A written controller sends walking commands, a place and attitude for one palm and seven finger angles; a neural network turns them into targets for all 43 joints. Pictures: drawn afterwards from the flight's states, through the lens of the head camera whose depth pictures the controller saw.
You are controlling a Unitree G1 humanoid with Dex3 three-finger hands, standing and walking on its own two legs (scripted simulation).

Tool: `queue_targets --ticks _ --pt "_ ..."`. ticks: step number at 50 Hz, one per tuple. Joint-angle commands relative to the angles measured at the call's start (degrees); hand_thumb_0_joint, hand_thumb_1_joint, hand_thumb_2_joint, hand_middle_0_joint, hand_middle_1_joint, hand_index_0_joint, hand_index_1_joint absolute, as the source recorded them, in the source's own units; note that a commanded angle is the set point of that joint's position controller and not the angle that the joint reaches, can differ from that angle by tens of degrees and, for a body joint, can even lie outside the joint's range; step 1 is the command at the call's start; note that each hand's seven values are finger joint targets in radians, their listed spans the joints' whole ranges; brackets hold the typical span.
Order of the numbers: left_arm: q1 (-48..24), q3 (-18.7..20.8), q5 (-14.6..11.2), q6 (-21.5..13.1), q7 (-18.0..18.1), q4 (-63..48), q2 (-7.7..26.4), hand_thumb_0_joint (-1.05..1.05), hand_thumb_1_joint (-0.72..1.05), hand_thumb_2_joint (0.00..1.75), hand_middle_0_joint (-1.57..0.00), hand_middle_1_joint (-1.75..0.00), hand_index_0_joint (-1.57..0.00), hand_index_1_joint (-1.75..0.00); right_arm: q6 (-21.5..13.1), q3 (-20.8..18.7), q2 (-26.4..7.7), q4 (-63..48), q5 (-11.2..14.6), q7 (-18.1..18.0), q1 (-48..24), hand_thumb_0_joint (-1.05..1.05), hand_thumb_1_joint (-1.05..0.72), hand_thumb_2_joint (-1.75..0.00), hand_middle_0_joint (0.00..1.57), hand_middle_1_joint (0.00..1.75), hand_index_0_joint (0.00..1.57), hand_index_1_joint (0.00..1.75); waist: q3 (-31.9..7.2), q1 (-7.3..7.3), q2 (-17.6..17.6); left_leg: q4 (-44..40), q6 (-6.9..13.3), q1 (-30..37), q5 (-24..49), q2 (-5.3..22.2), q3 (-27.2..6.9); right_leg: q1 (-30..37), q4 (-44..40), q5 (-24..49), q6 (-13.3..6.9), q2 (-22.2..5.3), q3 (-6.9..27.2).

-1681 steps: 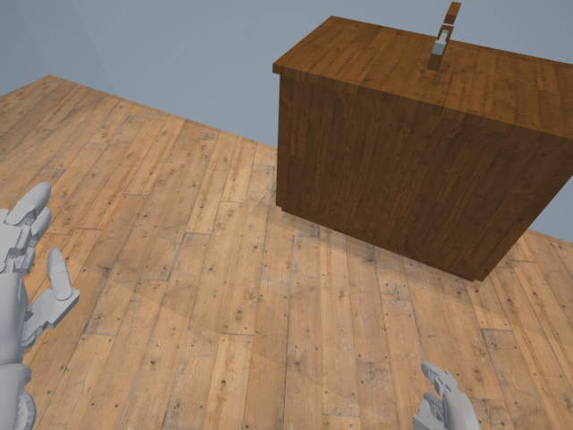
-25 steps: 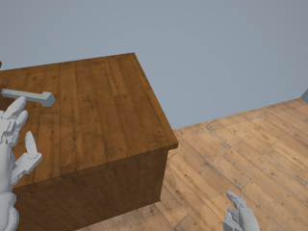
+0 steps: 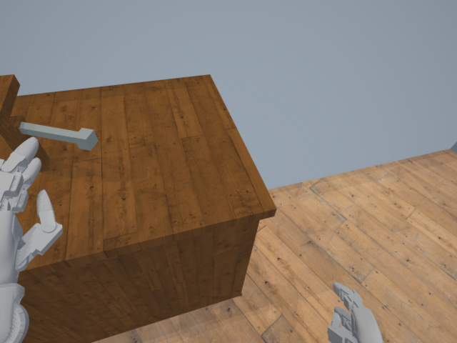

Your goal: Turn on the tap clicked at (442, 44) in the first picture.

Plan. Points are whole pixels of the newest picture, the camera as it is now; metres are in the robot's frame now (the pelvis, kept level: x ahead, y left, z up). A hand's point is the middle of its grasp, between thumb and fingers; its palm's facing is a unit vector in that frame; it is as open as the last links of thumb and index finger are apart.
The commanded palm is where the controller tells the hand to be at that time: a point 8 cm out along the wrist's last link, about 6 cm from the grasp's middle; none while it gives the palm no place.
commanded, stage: shuffle to correct the standing spot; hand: left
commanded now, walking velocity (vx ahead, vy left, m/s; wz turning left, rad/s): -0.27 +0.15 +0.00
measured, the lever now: (86, 139) +0.42 +0.31 +0.11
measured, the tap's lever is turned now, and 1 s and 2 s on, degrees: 62 62 62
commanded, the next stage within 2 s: come to a stop and stand still in 0.48 s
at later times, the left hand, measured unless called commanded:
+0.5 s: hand out of the picture +0.15 +0.29 +0.16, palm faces +0.41 -0.81 -0.42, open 7.4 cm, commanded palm +0.11 +0.32 +0.17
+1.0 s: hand out of the picture +0.12 +0.31 +0.18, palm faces +0.34 -0.82 -0.46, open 7.4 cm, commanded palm +0.07 +0.36 +0.17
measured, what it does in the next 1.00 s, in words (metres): walks backwards: right foot, then left foot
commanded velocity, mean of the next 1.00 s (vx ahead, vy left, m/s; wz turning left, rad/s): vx -0.05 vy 0.06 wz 0.00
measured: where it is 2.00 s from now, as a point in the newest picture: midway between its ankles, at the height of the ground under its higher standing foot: outside the picture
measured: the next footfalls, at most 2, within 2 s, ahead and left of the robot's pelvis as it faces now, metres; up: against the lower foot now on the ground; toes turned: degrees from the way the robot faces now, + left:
right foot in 0.54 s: -0.08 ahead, -0.11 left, +0.00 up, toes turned -4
left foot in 0.72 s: -0.04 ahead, +0.19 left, +0.00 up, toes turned -2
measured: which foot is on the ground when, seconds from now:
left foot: down 0.00-0.58, up 0.60-0.70, down 0.72-1.00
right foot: down 0.00-0.32, up 0.34-0.52, down 0.54-0.72, up 0.74-0.92, down 0.94-1.00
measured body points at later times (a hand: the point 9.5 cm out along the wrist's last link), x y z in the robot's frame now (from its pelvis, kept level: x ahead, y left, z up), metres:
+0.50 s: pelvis -0.05 +0.04 -0.01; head -0.02 +0.06 +0.44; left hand +0.12 +0.34 +0.19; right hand +0.12 -0.18 -0.09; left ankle +0.00 +0.08 -0.74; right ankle -0.10 -0.10 -0.73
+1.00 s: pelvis -0.10 +0.08 -0.01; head -0.10 +0.08 +0.44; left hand +0.09 +0.35 +0.20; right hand +0.03 -0.15 -0.10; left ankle -0.05 +0.18 -0.74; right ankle -0.06 -0.01 -0.74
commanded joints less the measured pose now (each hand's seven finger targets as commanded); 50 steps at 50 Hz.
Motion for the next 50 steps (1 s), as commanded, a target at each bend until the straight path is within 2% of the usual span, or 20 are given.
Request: queue_targets --ticks 1,11,13,16,18,21,25,27,29,30,32,35,36,37,38,40,44,46,48,50 --pt "-2.13 6.77 -0.23 -4.91 0.89 -13.7 10.08 0.0 0.9 0.9 -0.2 -0.3 -0.2 -0.3 -3.25 -3.22 -7.47 -9.92 -0.09 -0.46 -5.66 0.0 -0.9 -0.9 0.2 0.3 0.2 0.3 -7.89 0.61 3.86 -2.97 -2.23 -5.71 15.47 6.39 -5.94 8.43 2.23 16.57 -1.58 -5.41 5.11" --pt "1.55 8.85 -0.53 -7.48 1.25 -17.9 12.22 0.0 0.9 0.9 -0.2 -0.3 -0.2 -0.3 -1.47 -3.69 -8.31 -10.57 -0.26 -0.27 -5.24 0.0 -0.9 -0.9 0.2 0.3 0.2 0.3 -9.81 -0.65 -0.68 5.34 -1.9 -5.61 9.59 4.81 -7.98 -2.23 2.97 10.69 -5.99 -13.06 10.9" --pt "2.85 9.92 -0.6 -7.74 1.34 -18.18 12.46 0.0 0.9 0.9 -0.2 -0.3 -0.2 -0.3 -1.56 -3.85 -8.59 -10.62 -0.21 -0.43 -5.17 0.0 -0.9 -0.9 0.2 0.3 0.2 0.3 -11.08 -0.74 0.15 2.22 -1.24 -6.04 7.03 6.02 -9.41 -2.25 5.96 5.8 -4.52 -10.76 8.37" --pt "2.11 11.69 0.02 -7.93 0.97 -20.48 13.29 0.0 0.9 0.9 -0.2 -0.3 -0.2 -0.3 -2.2 -3.97 -9.15 -11.53 -0.41 -0.86 -6.24 0.0 -0.9 -0.9 0.2 0.3 0.2 0.3 -10.23 -0.09 11.85 -9.95 0.74 -14.84 1.9 13.72 -16.05 3.58 21.7 -6.55 -0.26 -2.74 1.36" --pt "0.98 12.06 0.36 -8.19 0.88 -19.52 12.97 0.0 0.9 0.9 -0.2 -0.3 -0.2 -0.3 -3.21 -4.28 -8.7 -10.61 -1.09 -0.78 -4.61 0.0 -0.9 -0.9 0.2 0.3 0.2 0.3 -8.37 -0.46 12.56 -12.16 2.98 -17.5 -2.89 15.43 -17.09 2.89 28.71 -12.58 -0.09 -1.72 2.05" --pt "1.86 8.91 -0.24 -7.81 0.94 -16.99 9.91 0.0 0.9 0.9 -0.2 -0.3 -0.2 -0.3 -4.5 -4.31 -8.78 -9.38 -0.4 0.05 -3.06 0.0 -0.9 -0.9 0.2 0.3 0.2 0.3 -7.32 -0.5 6.98 -7.26 2.78 -6.88 7.79 12.95 -13.7 -5.14 20.81 -15.83 -0.56 -2.86 0.44" --pt "-0.42 7.35 -0.34 -7.01 0.98 -13.85 9.13 0.0 0.9 0.9 -0.2 -0.3 -0.2 -0.3 -4.91 -3.07 -9.01 -7.58 -0.8 0.78 -4.4 0.0 -0.9 -0.9 0.2 0.3 0.2 0.3 -7.49 0.24 8.32 -4.24 -0.45 -4.43 4.91 10.35 -14.34 -0.78 3.18 -8.06 -1.05 -3.69 -0.61" --pt "-2.6 7.63 -0.16 -6.73 1.14 -12.91 10.02 0.0 0.9 0.9 -0.2 -0.3 -0.2 -0.3 -4.29 -2.96 -8.96 -7.24 -0.7 1.3 -5.01 0.0 -0.9 -0.9 0.2 0.3 0.2 0.3 -8.56 0.4 3.43 3.36 -2.1 -8.53 -2.7 7.11 -11.23 5.32 -2.63 1.45 -4.03 -8.98 2.06" --pt "-3.71 8.02 -0.54 -6.72 1.86 -13.83 11.66 0.0 0.9 0.9 -0.2 -0.3 -0.2 -0.3 -3.28 -3.56 -8.57 -7.82 0.23 1.72 -5.3 0.0 -0.9 -0.9 0.2 0.3 0.2 0.3 -8.58 -0.34 -12.52 24.46 -2.52 -13.82 -9.14 1.07 -7.87 3.4 -4.23 10.9 -11.42 -25.18 19.34" --pt "-4.53 5.64 -0.87 -6.57 1.72 -13.94 8.77 0.0 0.9 0.9 -0.2 -0.3 -0.2 -0.3 -2.69 -4.68 -9.32 -7.24 0.99 1.73 -4.35 0.0 -0.9 -0.9 0.2 0.3 0.2 0.3 -5.9 -0.81 -18.45 33.4 -2.47 -17.63 -13.29 3.26 -9.84 1.16 -2.73 13.38 -13.56 -29.33 20.62" --pt "-2.93 9.08 -0.48 -6.08 2.22 -16.57 10.12 0.0 0.9 0.9 -0.2 -0.3 -0.2 -0.3 -1.75 -3.92 -7.37 -7.02 1.11 1.49 -4.85 0.0 -0.9 -0.9 0.2 0.3 0.2 0.3 -5.89 -1.55 -11.68 27.9 -2.16 -15.96 -13.34 7.14 -11.76 -0.36 3.62 16.81 -11.74 -24.74 11.29" --pt "-2.51 9.29 -0.13 -6.07 2.22 -19.86 10.95 0.0 0.9 0.9 -0.2 -0.3 -0.2 -0.3 -1.94 -3.63 -5.48 -6.7 0.93 0.25 -5.15 0.0 -0.9 -0.9 0.2 0.3 0.2 0.3 -8.41 -3.48 13.11 -2.98 -1.84 3.64 11.48 0.72 -2.7 -5.84 24.06 9.35 -1.59 -6.67 -1.88" --pt "-2.72 9.36 -0.3 -6.48 2.51 -21.64 11.32 0.0 0.9 0.9 -0.2 -0.3 -0.2 -0.3 -3.17 -4.51 -6.47 -7.31 0.32 0.27 -5.31 0.0 -0.9 -0.9 0.2 0.3 0.2 0.3 -8.75 -2.77 22.23 -4.56 1.97 11.34 28.48 10.04 -13.62 -16.11 33.48 -9.17 0.15 -2.07 -1.38" --pt "-3.14 9.67 1.04 -6.81 2.69 -24.0 12.52 0.0 0.9 0.9 -0.2 -0.3 -0.2 -0.3 -3.5 -5.05 -6.4 -7.69 -0.01 0.57 -4.68 0.0 -0.9 -0.9 0.2 0.3 0.2 0.3 -10.85 -1.5 21.31 -2.13 5.36 12.55 34.66 14.29 -17.98 -18.61 38.48 -21.9 -0.58 -1.13 1.86" --pt "-1.52 10.45 1.06 -6.42 2.37 -21.41 12.93 0.0 0.9 0.9 -0.2 -0.3 -0.2 -0.3 -3.59 -5.31 -6.68 -7.62 0.25 0.73 -3.98 0.0 -0.9 -0.9 0.2 0.3 0.2 0.3 -9.14 -0.81 12.77 -1.98 6.2 8.09 32.64 14.02 -16.86 -17.96 36.92 -22.9 -0.8 -0.39 2.1" --pt "-0.77 11.51 -0.34 -5.92 1.76 -23.13 13.05 0.0 0.9 0.9 -0.2 -0.3 -0.2 -0.3 -4.12 -4.53 -5.93 -6.7 -0.62 0.72 -5.02 0.0 -0.9 -0.9 0.2 0.3 0.2 0.3 -7.9 -1.75 11.17 -6.33 5.07 0.64 22.67 15.22 -24.01 -14.63 35.42 -20.35 -0.29 -1.61 3.85" --pt "3.88 12.16 -0.27 -6.08 1.08 -18.26 11.9 0.0 0.9 0.9 -0.2 -0.3 -0.2 -0.3 -4.24 -4.16 -6.57 -6.91 0.45 1.33 -5.36 0.0 -0.9 -0.9 0.2 0.3 0.2 0.3 -7.37 -1.0 11.8 -7.22 2.87 -9.49 -4.96 11.25 -12.11 -0.33 12.71 -12.57 -0.55 -0.26 -0.4" --pt "6.22 11.5 -0.27 -5.42 0.63 -13.64 11.27 0.0 0.9 0.9 -0.2 -0.3 -0.2 -0.3 -3.22 -3.61 -6.1 -7.25 0.37 1.3 -4.65 0.0 -0.9 -0.9 0.2 0.3 0.2 0.3 -6.95 -1.13 9.91 -8.84 1.33 -18.42 -21.25 9.48 -12.5 9.34 5.61 -9.61 -1.12 0.42 -1.19" --pt "3.83 11.5 0.22 -4.66 0.55 -10.6 11.89 0.0 0.9 0.9 -0.2 -0.3 -0.2 -0.3 -2.21 -3.86 -6.46 -7.04 -0.15 0.85 -4.13 0.0 -0.9 -0.9 0.2 0.3 0.2 0.3 -5.9 -1.55 5.22 -4.37 0.0 -23.83 -26.81 6.63 -9.83 12.27 2.08 -14.04 -3.2 -2.17 2.68" --pt "1.84 9.11 0.27 -3.27 0.16 -7.43 10.04 0.0 0.9 0.9 -0.2 -0.3 -0.2 -0.3 -1.71 -4.87 -6.72 -6.87 0.31 0.42 -3.1 0.0 -0.9 -0.9 0.2 0.3 0.2 0.3 -2.96 -1.76 -10.46 14.14 -1.13 -18.44 -19.39 1.51 -3.93 -3.01 -8.32 -33.63 -8.09 -10.56 18.59"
